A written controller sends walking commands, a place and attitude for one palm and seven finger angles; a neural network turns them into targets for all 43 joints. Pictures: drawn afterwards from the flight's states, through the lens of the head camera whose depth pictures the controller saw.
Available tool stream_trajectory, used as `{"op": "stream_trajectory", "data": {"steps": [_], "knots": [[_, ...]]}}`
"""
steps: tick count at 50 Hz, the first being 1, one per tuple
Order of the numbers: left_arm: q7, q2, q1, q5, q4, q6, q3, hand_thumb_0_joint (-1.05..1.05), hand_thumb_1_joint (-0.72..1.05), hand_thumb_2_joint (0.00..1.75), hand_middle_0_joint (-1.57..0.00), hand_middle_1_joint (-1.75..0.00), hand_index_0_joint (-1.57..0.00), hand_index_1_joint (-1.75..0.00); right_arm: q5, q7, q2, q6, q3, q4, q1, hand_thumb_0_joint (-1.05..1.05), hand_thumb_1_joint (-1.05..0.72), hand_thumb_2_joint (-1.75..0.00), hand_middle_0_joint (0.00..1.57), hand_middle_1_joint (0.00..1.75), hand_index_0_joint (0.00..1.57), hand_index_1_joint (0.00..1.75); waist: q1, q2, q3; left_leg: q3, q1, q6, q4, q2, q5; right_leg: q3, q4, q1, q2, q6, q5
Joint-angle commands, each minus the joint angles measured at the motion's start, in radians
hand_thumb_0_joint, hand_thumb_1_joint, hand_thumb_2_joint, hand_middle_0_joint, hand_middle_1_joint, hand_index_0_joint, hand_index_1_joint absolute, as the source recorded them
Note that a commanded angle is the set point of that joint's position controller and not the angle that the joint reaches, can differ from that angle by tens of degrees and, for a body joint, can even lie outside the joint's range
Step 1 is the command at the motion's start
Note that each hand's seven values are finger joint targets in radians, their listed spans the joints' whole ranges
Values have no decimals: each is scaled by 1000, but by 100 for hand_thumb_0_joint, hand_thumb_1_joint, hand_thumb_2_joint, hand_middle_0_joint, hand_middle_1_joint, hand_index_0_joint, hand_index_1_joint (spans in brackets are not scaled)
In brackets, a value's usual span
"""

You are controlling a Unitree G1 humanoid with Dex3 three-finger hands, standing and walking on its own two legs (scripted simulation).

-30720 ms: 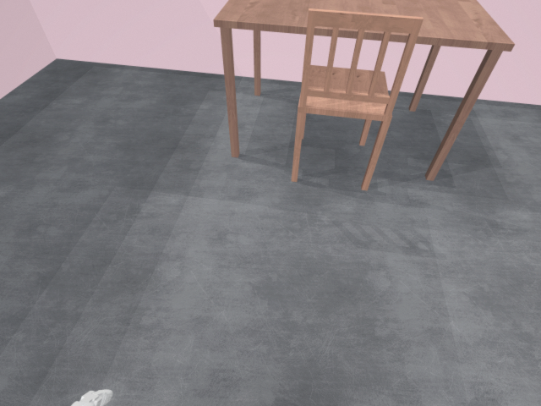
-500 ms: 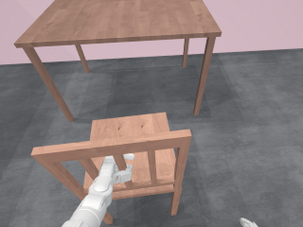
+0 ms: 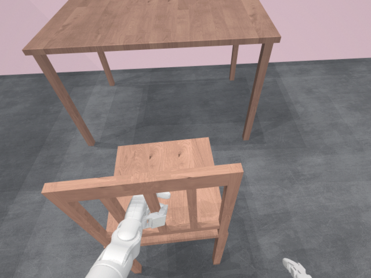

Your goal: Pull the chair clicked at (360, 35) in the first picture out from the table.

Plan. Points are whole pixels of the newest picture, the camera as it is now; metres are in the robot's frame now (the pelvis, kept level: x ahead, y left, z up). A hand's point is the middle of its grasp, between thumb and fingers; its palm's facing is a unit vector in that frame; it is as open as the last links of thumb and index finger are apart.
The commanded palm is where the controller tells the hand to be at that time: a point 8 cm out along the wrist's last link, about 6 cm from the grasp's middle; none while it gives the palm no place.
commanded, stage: open the thumb and straighten the fingers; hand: left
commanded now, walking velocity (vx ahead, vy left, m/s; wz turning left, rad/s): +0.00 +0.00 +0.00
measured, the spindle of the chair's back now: (156, 212) +0.30 +0.10 -0.09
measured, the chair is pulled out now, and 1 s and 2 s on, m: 0.65 0.65 0.65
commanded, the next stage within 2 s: draw the fingers out of the gap in 0.70 s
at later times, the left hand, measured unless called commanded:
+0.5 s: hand (161, 212) +0.28 +0.08 -0.05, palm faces -0.11 -0.99 -0.13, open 14.9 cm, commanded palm +0.26 +0.13 -0.03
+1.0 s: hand (156, 226) +0.25 +0.09 -0.06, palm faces -0.11 -0.99 -0.12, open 17.5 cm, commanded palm +0.23 +0.14 -0.04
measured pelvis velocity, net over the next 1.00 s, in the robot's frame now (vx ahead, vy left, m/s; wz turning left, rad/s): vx -0.02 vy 0.00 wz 0.03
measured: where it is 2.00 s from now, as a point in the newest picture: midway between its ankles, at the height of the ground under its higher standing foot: outside the picture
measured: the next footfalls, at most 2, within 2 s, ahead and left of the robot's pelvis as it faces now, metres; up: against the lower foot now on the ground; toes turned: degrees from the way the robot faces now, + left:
none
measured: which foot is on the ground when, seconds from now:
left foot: down 0.00-1.00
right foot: down 0.00-1.00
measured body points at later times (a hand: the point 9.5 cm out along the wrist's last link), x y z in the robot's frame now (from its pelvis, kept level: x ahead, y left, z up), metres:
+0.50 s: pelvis -0.03 +0.00 -0.03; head +0.01 -0.03 +0.42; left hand +0.28 +0.13 -0.04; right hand +0.11 -0.24 -0.14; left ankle -0.08 +0.13 -0.73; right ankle +0.07 -0.11 -0.73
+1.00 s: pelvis -0.02 +0.00 -0.03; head +0.02 -0.03 +0.41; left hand +0.25 +0.14 -0.05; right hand +0.13 -0.26 -0.13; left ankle -0.08 +0.13 -0.73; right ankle +0.07 -0.11 -0.73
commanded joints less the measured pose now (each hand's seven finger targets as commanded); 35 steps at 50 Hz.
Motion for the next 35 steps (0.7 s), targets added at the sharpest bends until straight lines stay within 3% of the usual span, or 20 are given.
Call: {"op": "stream_trajectory", "data": {"steps": [1,3,4,5,7,9,10,14,17,20,23,24,25,28,32,35], "knots": [[-10,72,-244,-8,-306,-3,52,0,54,73,-50,-145,-50,-145,14,50,-141,-78,-73,-141,-25,0,-90,-90,20,30,20,30,-31,-255,-338,39,-297,44,25,3,289,14,15,263,-31,4,247],[-10,75,-203,-6,-351,2,59,0,30,61,-50,-145,-50,-145,11,66,-122,-111,-71,-148,-27,0,-90,-90,20,30,20,30,-26,-174,-346,41,-341,40,46,-15,268,14,41,249,-30,8,233],[-15,85,-167,4,-384,9,53,0,17,55,-50,-145,-50,-145,11,75,-124,-119,-70,-153,-32,0,-90,-90,20,30,20,30,-17,-89,-354,45,-344,33,56,-17,274,14,55,234,-31,-3,228],[-21,54,-161,6,-406,19,25,0,5,49,-50,-145,-50,-145,10,82,-117,-127,-66,-161,-30,0,-90,-90,20,30,20,30,-21,-55,-365,44,-354,33,68,-24,280,7,69,219,-30,-3,226],[-32,77,-123,17,-409,45,44,0,-19,37,-50,-145,-50,-145,11,93,-122,-135,-67,-172,-36,0,-90,-90,20,30,20,30,-12,-17,-365,43,-387,29,86,-27,263,7,90,187,-26,-6,194],[-31,114,-110,19,-376,88,83,0,-43,26,-47,-138,-47,-138,13,97,-135,-132,-67,-178,-38,0,-90,-90,20,30,20,30,-16,-72,-331,37,-445,32,99,-28,202,6,96,156,-19,-2,130],[-33,107,-230,12,-470,93,61,0,-55,20,-45,-130,-45,-130,19,96,-136,-132,-62,-189,-47,0,-90,-90,20,30,20,30,-39,-70,-355,35,-437,37,98,-30,168,10,89,146,-20,7,89],[-33,85,-212,4,-461,142,59,0,-55,20,-35,-101,-35,-101,18,89,-138,-143,-62,-211,-51,0,-90,-90,20,30,20,30,-28,-60,-352,29,-465,35,113,-31,110,7,110,102,-11,8,-13],[-35,61,-234,-10,-453,168,49,0,-55,20,-27,-80,-27,-80,21,84,-139,-145,-58,-221,-52,0,-90,-90,20,30,20,30,-34,-105,-330,24,-500,35,125,-33,63,8,114,74,-11,16,-75],[-32,80,-307,-18,-448,180,69,0,-55,20,-20,-58,-20,-58,22,71,-149,-150,-58,-224,-48,0,-90,-90,20,30,20,30,-48,-182,-326,17,-527,41,138,-33,20,14,115,55,-10,26,-133],[-36,103,-305,-17,-465,181,94,0,-55,20,-13,-36,-13,-36,18,63,-147,-165,-57,-230,-35,0,-90,-90,20,30,20,30,-34,-168,-367,22,-529,41,150,-37,32,23,126,80,-15,27,-118],[-36,141,-254,-15,-482,183,130,0,-55,20,-10,-29,-10,-29,18,62,-150,-167,-58,-236,-39,0,-90,-90,20,30,20,30,-12,-138,-387,22,-526,38,146,-36,40,22,130,97,-15,22,-117],[-41,113,-272,-15,-502,184,95,0,-55,20,-7,-22,-7,-22,18,61,-144,-168,-52,-237,-40,0,-90,-90,20,30,20,30,-25,-122,-386,20,-520,37,145,-37,47,20,133,92,-18,23,-104],[-47,107,-269,-11,-500,198,89,0,-55,20,0,0,0,0,17,60,-143,-173,-50,-236,-33,0,-90,-90,20,30,20,30,-31,-133,-367,19,-535,37,157,-36,44,20,136,79,-19,24,-104],[-48,113,-240,-18,-524,211,95,0,-55,20,0,0,0,0,18,60,-144,-177,-49,-242,-28,0,-90,-90,20,30,20,30,-31,-150,-364,19,-543,38,164,-36,36,21,133,77,-20,26,-118],[-46,88,-246,-15,-556,212,61,0,-55,20,0,0,0,0,18,60,-142,-185,-48,-245,-27,0,-90,-90,20,30,20,30,-38,-110,-364,15,-530,37,171,-36,47,16,139,58,-21,22,-108]]}}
